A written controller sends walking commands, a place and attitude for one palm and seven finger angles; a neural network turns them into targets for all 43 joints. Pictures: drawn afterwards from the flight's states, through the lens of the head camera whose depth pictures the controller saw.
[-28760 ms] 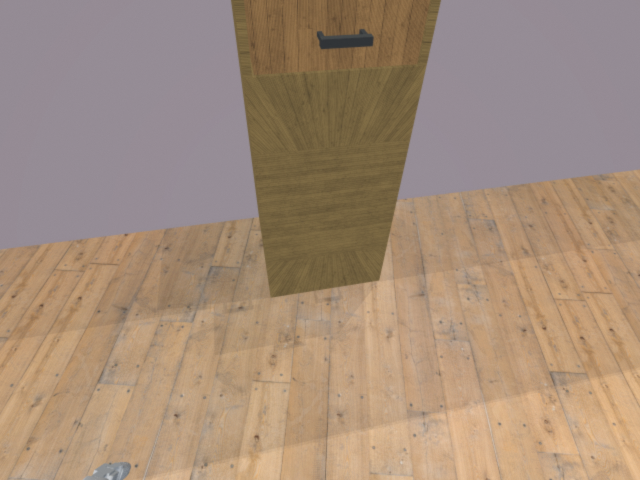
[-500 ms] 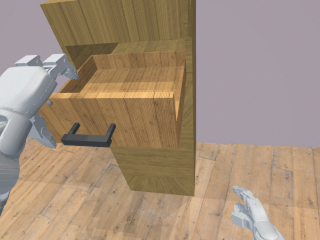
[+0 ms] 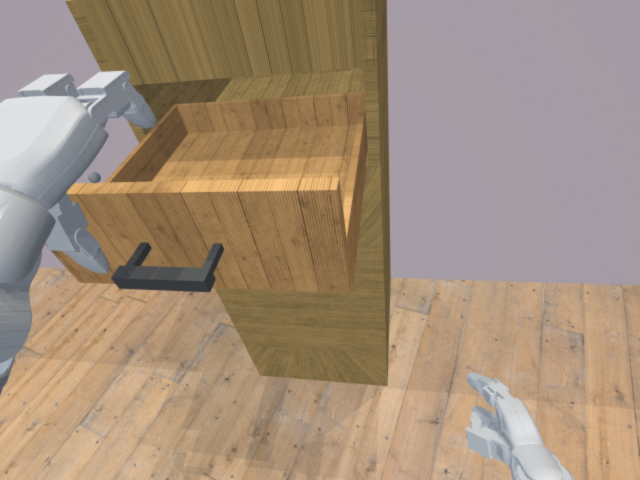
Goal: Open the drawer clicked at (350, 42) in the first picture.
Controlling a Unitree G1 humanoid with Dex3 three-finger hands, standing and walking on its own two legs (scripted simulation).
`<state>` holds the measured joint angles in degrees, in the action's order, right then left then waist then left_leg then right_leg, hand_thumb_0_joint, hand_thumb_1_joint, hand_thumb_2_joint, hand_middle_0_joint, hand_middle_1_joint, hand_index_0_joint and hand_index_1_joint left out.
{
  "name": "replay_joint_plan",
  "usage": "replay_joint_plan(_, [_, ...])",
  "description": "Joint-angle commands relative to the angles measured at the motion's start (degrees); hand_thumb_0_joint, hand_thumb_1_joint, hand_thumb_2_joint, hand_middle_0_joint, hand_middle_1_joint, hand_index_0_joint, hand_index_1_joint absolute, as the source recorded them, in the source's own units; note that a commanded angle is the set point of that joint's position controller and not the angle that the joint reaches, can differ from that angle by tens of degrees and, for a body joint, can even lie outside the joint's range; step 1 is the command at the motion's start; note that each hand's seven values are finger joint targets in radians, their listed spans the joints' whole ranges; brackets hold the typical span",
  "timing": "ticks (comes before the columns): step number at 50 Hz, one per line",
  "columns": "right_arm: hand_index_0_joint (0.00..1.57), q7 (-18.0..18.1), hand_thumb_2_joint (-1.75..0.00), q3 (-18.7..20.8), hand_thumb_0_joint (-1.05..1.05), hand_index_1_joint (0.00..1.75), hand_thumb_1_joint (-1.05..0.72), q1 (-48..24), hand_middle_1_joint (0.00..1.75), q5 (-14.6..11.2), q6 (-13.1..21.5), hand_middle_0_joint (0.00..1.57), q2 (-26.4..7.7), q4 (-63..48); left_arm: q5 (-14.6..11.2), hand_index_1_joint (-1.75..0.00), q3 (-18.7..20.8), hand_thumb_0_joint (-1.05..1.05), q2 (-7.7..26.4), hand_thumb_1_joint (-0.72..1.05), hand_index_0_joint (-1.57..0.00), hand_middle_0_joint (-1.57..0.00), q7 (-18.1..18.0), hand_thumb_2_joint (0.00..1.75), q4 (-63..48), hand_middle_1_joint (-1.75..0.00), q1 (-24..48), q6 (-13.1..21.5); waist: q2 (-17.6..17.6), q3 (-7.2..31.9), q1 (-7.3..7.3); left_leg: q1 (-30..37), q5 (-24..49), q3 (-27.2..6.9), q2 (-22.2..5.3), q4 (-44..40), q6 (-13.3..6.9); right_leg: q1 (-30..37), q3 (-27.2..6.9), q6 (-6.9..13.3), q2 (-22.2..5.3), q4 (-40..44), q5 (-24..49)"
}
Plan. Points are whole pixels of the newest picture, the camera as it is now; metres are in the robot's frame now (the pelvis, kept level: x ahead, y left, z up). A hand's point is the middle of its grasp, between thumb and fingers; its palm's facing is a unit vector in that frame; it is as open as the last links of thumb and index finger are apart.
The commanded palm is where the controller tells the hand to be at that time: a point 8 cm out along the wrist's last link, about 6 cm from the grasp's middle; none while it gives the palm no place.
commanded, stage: draw the hand back to the body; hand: left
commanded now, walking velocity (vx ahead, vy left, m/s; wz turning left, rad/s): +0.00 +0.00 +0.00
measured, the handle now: (171, 264) +0.28 +0.21 +0.17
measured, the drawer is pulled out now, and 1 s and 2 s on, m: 0.28 0.28 0.28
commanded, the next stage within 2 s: step back with the hand held close in 1.54 s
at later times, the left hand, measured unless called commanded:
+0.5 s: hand (74, 221) +0.24 +0.24 +0.28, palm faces +0.28 +0.08 -0.96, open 13.9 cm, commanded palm +0.18 +0.27 +0.35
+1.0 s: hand (13, 162) +0.22 +0.23 +0.35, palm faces +0.59 -0.76 -0.27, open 11.8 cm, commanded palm +0.18 +0.29 +0.34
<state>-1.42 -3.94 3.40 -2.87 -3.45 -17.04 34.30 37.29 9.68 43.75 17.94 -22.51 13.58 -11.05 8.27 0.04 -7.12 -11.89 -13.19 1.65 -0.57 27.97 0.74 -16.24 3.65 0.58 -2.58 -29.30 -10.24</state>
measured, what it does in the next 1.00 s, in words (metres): stands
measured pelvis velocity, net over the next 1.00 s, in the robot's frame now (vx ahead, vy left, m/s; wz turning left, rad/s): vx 0.04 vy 0.01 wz -0.02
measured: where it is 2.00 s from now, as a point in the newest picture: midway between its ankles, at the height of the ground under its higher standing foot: outside the picture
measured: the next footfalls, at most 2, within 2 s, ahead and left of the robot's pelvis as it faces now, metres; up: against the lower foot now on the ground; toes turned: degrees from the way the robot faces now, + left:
none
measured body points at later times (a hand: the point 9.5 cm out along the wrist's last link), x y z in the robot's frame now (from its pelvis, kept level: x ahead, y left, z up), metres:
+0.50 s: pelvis +0.01 +0.01 +0.00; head -0.01 -0.05 +0.45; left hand +0.22 +0.23 +0.33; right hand +0.26 -0.18 -0.08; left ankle +0.02 +0.13 -0.74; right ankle +0.06 -0.11 -0.74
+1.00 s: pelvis +0.04 +0.01 +0.01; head +0.03 +0.01 +0.46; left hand +0.18 +0.27 +0.36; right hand +0.21 -0.22 -0.08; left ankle +0.02 +0.13 -0.74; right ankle +0.06 -0.11 -0.74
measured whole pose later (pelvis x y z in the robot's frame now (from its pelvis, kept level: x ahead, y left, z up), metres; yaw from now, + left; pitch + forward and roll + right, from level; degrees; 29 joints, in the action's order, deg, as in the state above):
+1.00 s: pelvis +0.04 +0.01 +0.01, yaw -1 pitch -5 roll -1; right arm 3.4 -0.3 12.3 0.7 10.1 -13.5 41.2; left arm -3.1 31.1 26.0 -6.5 -39.8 -3.5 14.6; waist 2.8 -2.4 -3.8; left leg -4.1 -17.0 2.3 -2.4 26.2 0.3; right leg -6.4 3.2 -0.2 -0.4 -22.4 -10.8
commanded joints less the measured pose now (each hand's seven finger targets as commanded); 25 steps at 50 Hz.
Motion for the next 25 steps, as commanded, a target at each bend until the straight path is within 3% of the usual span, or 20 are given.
replay_joint_plan(1, [0.20,0.05,-0.90,1.96,0.00,0.30,-0.90,-13.01,0.30,0.25,2.62,0.20,-4.16,-11.09,0.72,-1.20,16.97,0.00,21.61,-0.50,-0.30,-0.30,-3.31,0.30,-10.74,-1.20,14.35,-0.53,-4.46,15.50,-2.06,-4.34,5.94,-1.08,0.97,-4.66,-1.05,13.50,-4.54,0.17,-0.54,3.33,0.86])
replay_joint_plan(2, [0.20,0.23,-0.90,2.43,0.00,0.30,-0.90,-12.72,0.30,-0.15,2.64,0.20,-4.82,-10.43,-0.63,-1.20,20.89,0.00,25.27,-0.50,-0.30,-0.30,-3.79,0.30,-11.05,-1.20,13.01,-0.40,-3.74,16.22,-2.21,-3.88,7.05,-1.23,0.38,-3.73,-0.85,14.18,-5.15,0.45,-0.58,3.31,2.80])
replay_joint_plan(3, [0.20,-0.25,-0.90,1.58,0.00,0.30,-0.90,-13.46,0.30,0.22,2.52,0.20,-3.52,-11.08,-0.20,-1.20,18.09,0.00,21.58,-0.50,-0.30,-0.30,-3.09,0.30,-9.94,-1.20,13.10,-1.05,-4.14,15.80,-2.29,-5.08,7.48,-1.23,0.83,-3.66,-0.71,14.44,-4.86,0.30,-0.67,2.94,2.42])
replay_joint_plan(4, [0.20,-0.18,-0.90,1.70,0.00,0.30,-0.90,-12.30,0.30,-0.18,2.20,0.20,-3.53,-10.37,-1.26,-1.20,17.77,0.00,19.81,-0.50,-0.30,-0.30,-2.86,0.30,-6.03,-1.20,10.07,-1.29,-7.34,10.66,-1.24,-5.72,5.60,-0.86,0.15,-4.54,-0.79,11.20,-3.76,-0.19,-0.27,4.09,0.67])
replay_joint_plan(6, [0.20,-0.07,-0.90,1.97,0.00,0.30,-0.90,-11.86,0.30,-0.50,2.17,0.20,-4.52,-10.58,-2.88,-1.20,18.30,0.00,20.16,-0.50,-0.30,-0.30,-2.23,0.30,-4.61,-1.20,8.08,-0.78,-9.10,8.47,-0.89,-5.79,3.40,-0.90,0.01,-4.50,-0.90,8.95,-3.58,-0.65,-0.05,5.27,-1.58])
replay_joint_plan(7, [0.20,0.28,-0.90,2.34,0.00,0.30,-0.90,-11.74,0.30,-1.14,2.38,0.20,-5.22,-10.19,-4.09,-1.20,18.65,0.00,20.79,-0.50,-0.30,-0.30,-2.03,0.30,-3.45,-1.20,7.33,-0.52,-7.27,7.60,-0.36,-4.92,2.94,-0.84,-0.48,-4.00,-0.72,8.04,-4.28,-0.47,-0.13,5.95,-1.62])
replay_joint_plan(8, [0.20,-0.09,-0.90,1.61,0.00,0.30,-0.90,-12.09,0.30,-0.55,2.65,0.20,-4.35,-10.77,-3.70,-1.20,16.08,0.00,17.94,-0.50,-0.30,-0.30,-1.33,0.30,-3.56,-1.20,8.96,-0.52,-7.88,8.24,-0.52,-6.06,2.23,-1.22,0.10,-4.14,-0.61,8.69,-4.10,-0.52,-0.42,5.83,-3.46])
replay_joint_plan(9, [0.20,0.09,-0.90,1.82,0.00,0.30,-0.90,-10.88,0.30,-0.78,2.63,0.20,-4.73,-10.12,-3.90,-1.20,15.16,0.00,16.75,-0.50,-0.30,-0.30,-1.05,0.30,0.50,-1.20,6.86,-0.47,-9.41,5.66,0.52,-5.95,0.95,-1.02,-0.43,-5.03,-0.73,6.58,-3.08,-0.82,-0.03,6.38,-4.71])
replay_joint_plan(11, [0.20,0.13,-0.90,2.27,0.00,0.30,-0.90,-11.34,0.30,-0.93,2.97,0.20,-5.44,-11.05,-3.71,-1.20,14.59,0.00,16.99,-0.50,-0.30,-0.30,-0.42,0.30,-3.91,-1.20,5.84,0.41,-8.42,7.62,0.12,-5.08,0.55,-1.11,0.07,-5.11,-1.05,7.06,-3.18,-0.89,-0.10,6.01,-4.70])
replay_joint_plan(12, [0.20,0.34,-0.90,2.44,0.00,0.30,-0.90,-12.06,0.30,-1.49,3.55,0.20,-5.62,-11.36,-4.64,-1.20,14.63,0.00,17.16,-0.50,-0.30,-0.30,-0.60,0.30,-7.11,-1.20,4.51,0.69,-4.41,9.04,0.12,-3.97,1.11,-1.31,-0.20,-4.20,-0.79,7.72,-4.53,-0.39,-0.51,5.65,-3.19])
replay_joint_plan(13, [0.20,-0.05,-0.90,1.78,0.00,0.30,-0.90,-12.78,0.30,-0.61,3.90,0.20,-4.38,-11.87,-3.60,-1.20,12.25,0.00,14.88,-0.50,-0.30,-0.30,-0.21,0.30,-10.66,-1.20,6.43,0.82,-3.18,12.48,-0.48,-4.13,2.07,-1.32,0.75,-4.05,-0.78,10.11,-4.49,-0.19,-0.79,4.84,-3.38])
replay_joint_plan(14, [0.20,0.20,-0.90,2.13,0.00,0.30,-0.90,-11.93,0.30,-0.52,4.12,0.20,-4.27,-11.70,-3.61,-1.20,11.72,0.00,14.10,-0.50,-0.30,-0.30,-0.30,0.30,-10.99,-1.20,4.40,1.08,-4.90,12.15,0.13,-3.40,2.22,-1.05,0.57,-4.38,-1.09,9.82,-3.84,-0.46,-0.59,4.71,-2.98])
replay_joint_plan(16, [0.20,0.70,-0.90,2.40,0.00,0.30,-0.90,-12.34,0.30,-0.18,4.39,0.20,-4.73,-11.85,-2.47,-1.20,13.44,0.00,17.00,-0.50,-0.30,-0.30,-0.85,0.30,-16.38,-1.20,4.35,1.73,-4.00,14.49,-0.21,-2.17,2.86,-1.04,1.06,-4.28,-1.41,10.75,-3.78,-0.51,-0.36,4.41,-2.72])
replay_joint_plan(17, [0.20,1.21,-0.90,2.46,0.00,0.30,-0.90,-12.76,0.30,-0.49,5.14,0.20,-5.11,-12.26,-3.15,-1.20,16.19,0.00,20.36,-0.50,-0.30,-0.30,-1.91,0.30,-20.74,-1.20,3.76,2.12,-0.89,15.71,-0.53,-1.03,2.97,-1.43,0.57,-3.43,-1.22,11.13,-4.93,-0.10,-0.55,4.37,-1.72])
replay_joint_plan(18, [0.20,1.18,-0.90,1.58,0.00,0.30,-0.90,-13.31,0.30,0.55,5.29,0.20,-3.75,-11.78,-1.73,-1.20,15.35,0.00,18.98,-0.50,-0.30,-0.30,-1.99,0.30,-20.16,-1.20,5.20,1.88,-0.58,16.77,-1.01,-1.94,4.28,-1.64,1.30,-3.61,-1.10,12.74,-4.48,0.19,-0.60,3.51,-1.93])
replay_joint_plan(19, [0.20,1.40,-0.90,2.01,0.00,0.30,-0.90,-12.30,0.30,0.71,5.14,0.20,-3.97,-11.11,-1.43,-1.20,17.39,0.00,21.01,-0.50,-0.30,-0.30,-2.59,0.30,-20.27,-1.20,4.54,2.18,-1.75,15.23,-0.82,-1.77,4.35,-1.74,0.93,-4.17,-1.16,11.82,-3.83,-0.07,-0.37,3.87,-1.72])
replay_joint_plan(21, [0.20,1.80,-0.90,2.02,0.00,0.30,-0.90,-12.30,0.30,1.13,5.02,0.20,-4.20,-10.83,-0.78,-1.20,20.81,0.00,24.24,-0.50,-0.30,-0.30,-3.96,0.30,-20.59,-1.20,5.11,2.08,-0.67,14.63,-1.74,-1.90,6.12,-2.11,1.09,-4.32,-1.06,11.78,-3.63,0.24,-0.14,3.62,0.10])
replay_joint_plan(22, [0.20,2.02,-0.90,2.42,0.00,0.30,-0.90,-11.96,0.30,0.82,5.39,0.20,-4.70,-10.27,-2.10,-1.20,25.60,0.00,28.68,-0.50,-0.30,-0.30,-5.20,0.30,-21.64,-1.20,4.99,2.19,0.75,15.50,-2.05,-1.42,7.17,-2.42,0.43,-3.45,-0.86,12.75,-4.57,0.72,-0.30,4.06,1.73])
replay_joint_plan(23, [0.20,1.65,-0.90,1.62,0.00,0.30,-0.90,-11.90,0.30,1.15,5.34,0.20,-3.14,-10.26,-1.77,-1.20,23.61,0.00,25.20,-0.50,-0.30,-0.30,-5.18,0.30,-17.58,-1.20,6.30,1.64,-1.34,14.76,-2.30,-2.74,8.42,-2.35,0.95,-3.43,-0.63,13.02,-3.74,0.62,-0.30,3.55,1.76])
replay_joint_plan(25, [0.20,1.32,-0.90,2.04,0.00,0.30,-0.90,-10.65,0.30,0.22,4.82,0.20,-3.92,-8.89,-4.64,-1.20,22.57,0.00,22.05,-0.50,-0.30,-0.30,-5.14,0.30,-9.87,-1.20,2.27,0.71,-3.53,7.26,-1.27,-4.15,6.58,-2.10,-0.10,-5.00,-0.30,9.07,-1.94,-0.12,0.35,5.35,1.07])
